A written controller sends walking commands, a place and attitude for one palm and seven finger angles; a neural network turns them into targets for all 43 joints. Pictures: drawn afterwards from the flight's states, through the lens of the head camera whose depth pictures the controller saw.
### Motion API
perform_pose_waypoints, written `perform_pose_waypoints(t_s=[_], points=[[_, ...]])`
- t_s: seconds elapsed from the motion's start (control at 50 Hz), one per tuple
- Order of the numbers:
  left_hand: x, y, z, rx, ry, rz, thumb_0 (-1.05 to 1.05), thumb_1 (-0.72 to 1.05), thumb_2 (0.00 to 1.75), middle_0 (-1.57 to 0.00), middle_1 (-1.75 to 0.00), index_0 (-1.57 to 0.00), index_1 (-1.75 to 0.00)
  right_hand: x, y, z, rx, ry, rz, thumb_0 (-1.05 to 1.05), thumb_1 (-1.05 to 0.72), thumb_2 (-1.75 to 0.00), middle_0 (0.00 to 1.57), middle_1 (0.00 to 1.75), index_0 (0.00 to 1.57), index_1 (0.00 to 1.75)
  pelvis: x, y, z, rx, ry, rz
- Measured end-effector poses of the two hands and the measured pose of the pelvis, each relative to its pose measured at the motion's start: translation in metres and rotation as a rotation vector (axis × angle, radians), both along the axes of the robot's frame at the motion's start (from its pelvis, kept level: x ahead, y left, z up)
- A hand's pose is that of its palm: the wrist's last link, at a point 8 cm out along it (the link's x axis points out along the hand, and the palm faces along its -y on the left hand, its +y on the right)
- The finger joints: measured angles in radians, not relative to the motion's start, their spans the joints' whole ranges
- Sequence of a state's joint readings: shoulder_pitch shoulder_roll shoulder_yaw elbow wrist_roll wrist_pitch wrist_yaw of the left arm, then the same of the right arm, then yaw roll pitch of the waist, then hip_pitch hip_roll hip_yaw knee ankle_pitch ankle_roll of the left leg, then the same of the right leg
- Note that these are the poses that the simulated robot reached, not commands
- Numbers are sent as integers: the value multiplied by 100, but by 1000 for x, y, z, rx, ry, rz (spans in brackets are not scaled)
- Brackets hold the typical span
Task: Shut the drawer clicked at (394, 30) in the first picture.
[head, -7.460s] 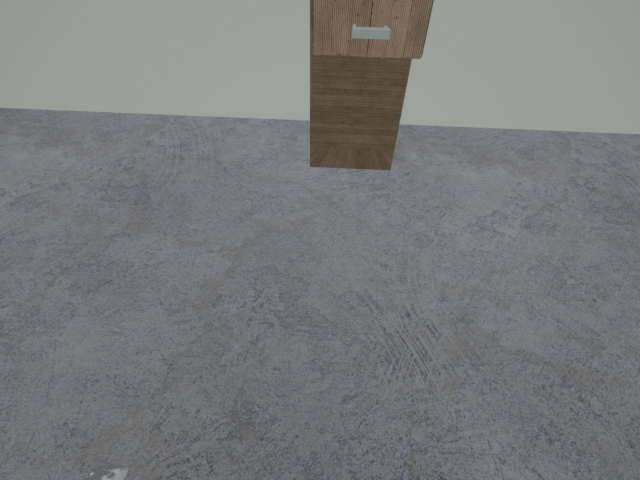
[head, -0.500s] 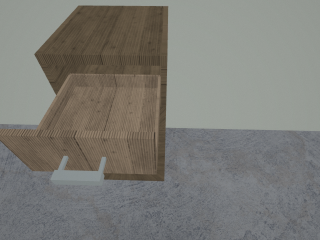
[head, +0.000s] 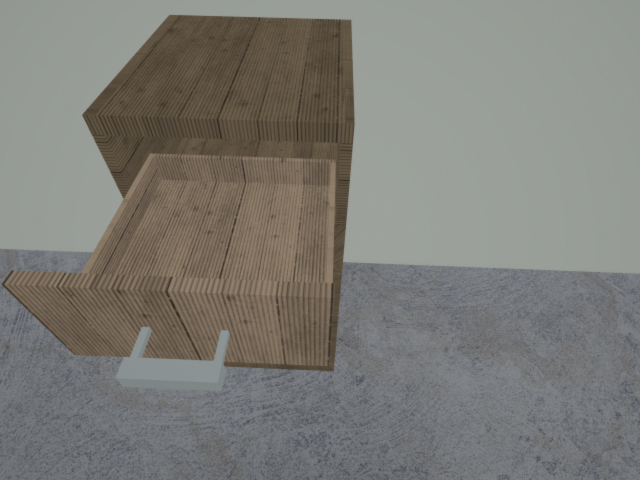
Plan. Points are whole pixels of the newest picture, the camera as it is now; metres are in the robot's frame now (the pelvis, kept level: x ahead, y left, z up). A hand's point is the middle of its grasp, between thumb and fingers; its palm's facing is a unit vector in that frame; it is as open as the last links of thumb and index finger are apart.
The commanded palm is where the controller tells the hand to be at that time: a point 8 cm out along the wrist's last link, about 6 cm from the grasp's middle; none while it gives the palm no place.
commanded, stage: look again from close up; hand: left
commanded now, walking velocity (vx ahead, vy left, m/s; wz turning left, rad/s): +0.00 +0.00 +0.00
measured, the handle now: (178, 355) +0.26 +0.20 +0.02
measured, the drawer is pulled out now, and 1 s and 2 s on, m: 0.29 0.29 0.29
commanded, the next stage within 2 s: shuffle to correct the standing spot in 0.08 s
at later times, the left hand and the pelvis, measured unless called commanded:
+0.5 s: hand out of the picture +0.00 +0.17 -0.18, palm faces +0.00 -0.97 -0.23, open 7.4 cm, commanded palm none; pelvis -0.02 -0.01 -0.01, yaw -1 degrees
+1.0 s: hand out of the picture +0.01 +0.17 -0.17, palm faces +0.00 -0.98 -0.21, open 7.3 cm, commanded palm none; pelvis +0.00 +0.00 +0.00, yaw -1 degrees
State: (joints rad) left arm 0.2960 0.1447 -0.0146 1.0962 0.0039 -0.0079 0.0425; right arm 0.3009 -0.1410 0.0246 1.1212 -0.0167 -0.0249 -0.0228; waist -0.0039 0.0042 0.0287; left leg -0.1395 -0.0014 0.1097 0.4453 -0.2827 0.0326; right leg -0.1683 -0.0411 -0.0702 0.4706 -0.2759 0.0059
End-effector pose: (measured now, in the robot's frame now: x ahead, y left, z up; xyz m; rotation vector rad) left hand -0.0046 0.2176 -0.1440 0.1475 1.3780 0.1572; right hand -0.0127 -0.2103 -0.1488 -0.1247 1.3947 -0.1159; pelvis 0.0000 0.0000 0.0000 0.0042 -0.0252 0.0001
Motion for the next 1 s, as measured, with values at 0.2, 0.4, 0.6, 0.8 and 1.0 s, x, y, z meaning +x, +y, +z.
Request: perform_pose_waypoints(t_s=[0.2,0.4,0.6,0.8,1.0], points=[[-4,-4,-1,-16,31,8,0,91,90,-20,-30,-20,-30,5,2,2,-7,8,-3,0,-91,-90,20,30,19,30,5,3,1,1,-1,-4],[-7,-5,-2,-1,42,3,0,91,90,-20,-30,-20,-30,2,-9,0,-26,-1,-41,1,-91,-90,20,30,20,30,-6,-3,-2,18,4,-24],[9,0,2,37,-91,-57,0,91,90,-20,-30,-20,-30,5,-30,-2,-27,-116,-24,1,-91,-90,20,30,19,30,-25,-11,-7,2,-7,-7],[22,7,3,29,-124,-52,0,91,90,-20,-30,-20,-30,-20,-21,-3,-14,-39,-7,0,-91,-90,20,30,19,30,-19,-6,-7,7,4,-7],[14,4,2,16,-21,-29,0,91,90,-20,-30,-20,-30,-27,-3,-2,8,64,-20,1,-90,-90,20,30,19,30,1,-3,-3,8,12,-11]])
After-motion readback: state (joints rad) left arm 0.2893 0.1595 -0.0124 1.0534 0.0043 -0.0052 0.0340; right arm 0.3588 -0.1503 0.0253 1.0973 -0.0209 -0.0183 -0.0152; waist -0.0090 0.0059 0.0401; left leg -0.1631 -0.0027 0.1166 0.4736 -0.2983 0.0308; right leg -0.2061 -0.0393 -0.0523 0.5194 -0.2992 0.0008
